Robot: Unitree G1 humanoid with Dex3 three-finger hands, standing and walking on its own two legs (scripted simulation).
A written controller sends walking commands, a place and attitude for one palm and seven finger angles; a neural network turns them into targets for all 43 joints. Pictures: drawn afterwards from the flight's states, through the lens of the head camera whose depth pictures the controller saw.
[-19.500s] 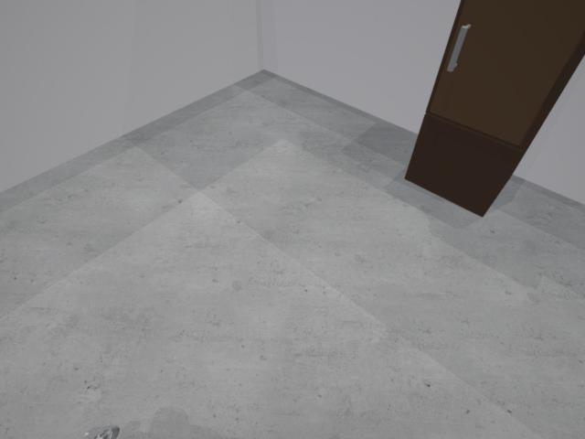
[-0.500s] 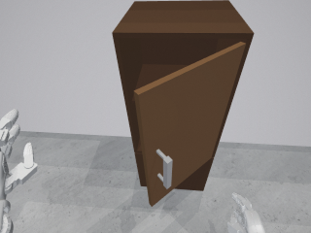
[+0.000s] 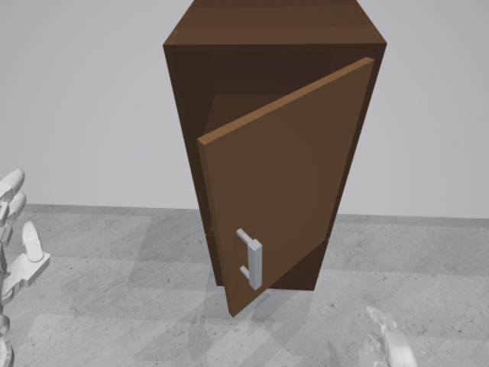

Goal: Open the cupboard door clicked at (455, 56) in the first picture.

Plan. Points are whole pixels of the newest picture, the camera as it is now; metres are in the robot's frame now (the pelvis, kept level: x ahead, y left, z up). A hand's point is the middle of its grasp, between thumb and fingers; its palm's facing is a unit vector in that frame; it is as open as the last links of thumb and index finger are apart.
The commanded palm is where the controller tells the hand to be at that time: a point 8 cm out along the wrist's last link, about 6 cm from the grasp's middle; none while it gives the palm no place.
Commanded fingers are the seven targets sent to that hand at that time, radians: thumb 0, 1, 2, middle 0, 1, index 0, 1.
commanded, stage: step back with the hand held close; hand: left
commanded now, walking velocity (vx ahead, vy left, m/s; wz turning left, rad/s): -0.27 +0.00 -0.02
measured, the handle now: (249, 260) +0.34 +0.03 -0.06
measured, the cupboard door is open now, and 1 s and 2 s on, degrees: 44 44 44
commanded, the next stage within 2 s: stop stepping back and stand still in 1.06 s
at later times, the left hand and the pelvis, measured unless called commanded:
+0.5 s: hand out of the picture +0.13 +0.29 +0.15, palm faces +0.38 -0.79 -0.49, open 7.4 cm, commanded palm +0.07 +0.33 +0.17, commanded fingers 0.00 0.90 0.90 -0.20 -0.30 -0.20 -0.30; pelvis -0.07 +0.03 -0.01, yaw -1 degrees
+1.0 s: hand out of the picture +0.04 +0.32 +0.16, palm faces +0.50 -0.74 -0.44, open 7.4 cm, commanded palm -0.04 +0.35 +0.17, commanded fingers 0.00 0.90 0.90 -0.20 -0.30 -0.20 -0.30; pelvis -0.15 +0.03 -0.02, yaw +5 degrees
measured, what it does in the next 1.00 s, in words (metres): walks backwards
